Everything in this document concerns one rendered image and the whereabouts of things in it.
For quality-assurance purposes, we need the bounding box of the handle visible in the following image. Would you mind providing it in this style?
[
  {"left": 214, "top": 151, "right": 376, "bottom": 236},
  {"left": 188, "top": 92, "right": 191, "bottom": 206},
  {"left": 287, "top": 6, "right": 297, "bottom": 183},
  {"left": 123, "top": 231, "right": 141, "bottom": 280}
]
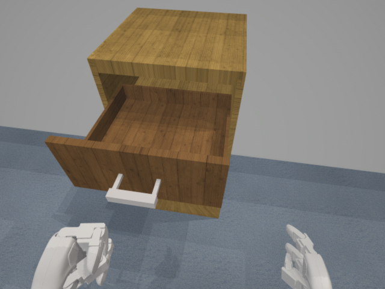
[{"left": 105, "top": 173, "right": 161, "bottom": 209}]

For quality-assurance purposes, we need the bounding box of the right robot hand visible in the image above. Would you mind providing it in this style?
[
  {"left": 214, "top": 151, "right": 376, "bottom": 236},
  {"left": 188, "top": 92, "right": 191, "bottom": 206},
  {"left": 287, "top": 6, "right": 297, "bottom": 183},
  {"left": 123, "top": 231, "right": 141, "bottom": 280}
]
[{"left": 282, "top": 225, "right": 332, "bottom": 289}]

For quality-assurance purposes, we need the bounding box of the cabinet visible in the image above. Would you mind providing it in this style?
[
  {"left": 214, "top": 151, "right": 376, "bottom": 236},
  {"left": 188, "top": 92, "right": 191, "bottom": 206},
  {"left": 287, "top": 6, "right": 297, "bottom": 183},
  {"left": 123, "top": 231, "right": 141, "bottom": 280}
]
[{"left": 87, "top": 8, "right": 247, "bottom": 219}]

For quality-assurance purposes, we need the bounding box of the left robot hand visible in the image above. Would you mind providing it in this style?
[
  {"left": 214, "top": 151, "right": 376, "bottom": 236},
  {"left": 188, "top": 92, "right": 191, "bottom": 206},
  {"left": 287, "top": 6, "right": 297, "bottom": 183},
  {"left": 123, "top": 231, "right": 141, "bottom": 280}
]
[{"left": 31, "top": 223, "right": 114, "bottom": 289}]

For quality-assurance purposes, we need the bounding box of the drawer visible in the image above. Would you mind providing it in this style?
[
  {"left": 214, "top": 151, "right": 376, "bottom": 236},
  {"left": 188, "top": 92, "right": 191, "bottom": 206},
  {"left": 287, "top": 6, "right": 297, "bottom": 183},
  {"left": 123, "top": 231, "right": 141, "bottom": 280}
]
[{"left": 45, "top": 84, "right": 232, "bottom": 208}]

